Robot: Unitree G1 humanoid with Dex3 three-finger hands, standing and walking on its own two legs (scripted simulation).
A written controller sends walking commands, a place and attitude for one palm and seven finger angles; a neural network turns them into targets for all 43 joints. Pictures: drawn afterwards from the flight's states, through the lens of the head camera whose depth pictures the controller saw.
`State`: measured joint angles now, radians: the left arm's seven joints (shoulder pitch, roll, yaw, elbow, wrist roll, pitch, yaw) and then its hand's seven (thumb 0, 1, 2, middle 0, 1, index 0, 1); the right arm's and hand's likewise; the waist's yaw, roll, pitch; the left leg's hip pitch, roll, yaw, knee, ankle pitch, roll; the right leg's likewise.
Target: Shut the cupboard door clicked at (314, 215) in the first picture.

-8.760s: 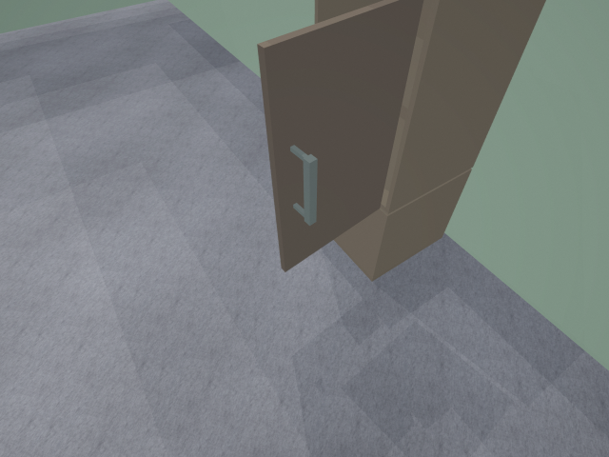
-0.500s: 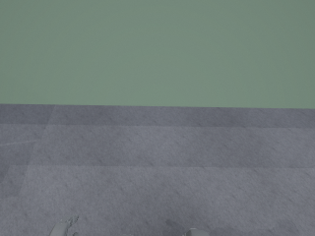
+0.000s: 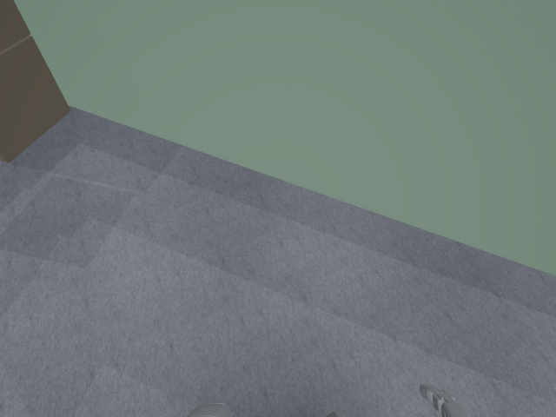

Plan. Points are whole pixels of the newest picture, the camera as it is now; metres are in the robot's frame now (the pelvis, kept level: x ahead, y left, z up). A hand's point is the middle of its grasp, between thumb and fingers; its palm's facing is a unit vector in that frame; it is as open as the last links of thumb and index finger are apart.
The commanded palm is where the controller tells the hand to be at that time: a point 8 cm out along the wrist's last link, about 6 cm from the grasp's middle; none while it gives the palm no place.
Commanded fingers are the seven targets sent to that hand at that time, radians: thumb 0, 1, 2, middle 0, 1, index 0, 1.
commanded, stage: walk to a spot facing it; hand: left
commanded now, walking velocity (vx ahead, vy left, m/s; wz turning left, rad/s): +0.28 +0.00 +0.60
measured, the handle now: out of the picture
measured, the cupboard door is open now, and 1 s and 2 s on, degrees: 96 96 96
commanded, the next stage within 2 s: none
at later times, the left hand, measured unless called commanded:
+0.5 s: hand (167, 363) +0.20 +0.18 -0.12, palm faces +0.25 -0.94 -0.24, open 7.4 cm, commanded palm none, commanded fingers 0.00 0.90 0.90 -0.20 -0.30 -0.20 -0.30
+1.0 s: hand (136, 384) +0.17 +0.23 -0.17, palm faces +0.58 -0.79 -0.18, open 7.4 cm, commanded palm none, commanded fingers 0.00 0.90 0.90 -0.20 -0.30 -0.20 -0.30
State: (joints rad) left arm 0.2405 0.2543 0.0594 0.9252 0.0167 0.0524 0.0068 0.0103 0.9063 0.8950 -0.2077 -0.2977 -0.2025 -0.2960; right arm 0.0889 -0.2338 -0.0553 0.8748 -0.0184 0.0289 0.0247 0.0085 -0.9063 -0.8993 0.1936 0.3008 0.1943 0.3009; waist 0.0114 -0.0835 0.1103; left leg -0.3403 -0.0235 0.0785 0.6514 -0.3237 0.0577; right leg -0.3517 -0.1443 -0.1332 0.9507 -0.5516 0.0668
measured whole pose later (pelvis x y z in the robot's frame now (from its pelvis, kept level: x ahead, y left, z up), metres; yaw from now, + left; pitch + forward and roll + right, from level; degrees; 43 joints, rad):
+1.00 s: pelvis +0.29 +0.09 +0.01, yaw +32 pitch +0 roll +0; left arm 0.32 0.21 0.05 1.05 0.03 -0.01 -0.01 0.02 0.91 0.90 -0.20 -0.30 -0.20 -0.29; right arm 0.11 -0.19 -0.02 0.92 -0.02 -0.06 0.00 0.00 -0.91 -0.90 0.19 0.30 0.20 0.30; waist 0.06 -0.04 0.10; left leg -0.32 -0.04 0.12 0.57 -0.26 0.09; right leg -0.47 -0.16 -0.05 1.29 -0.34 0.05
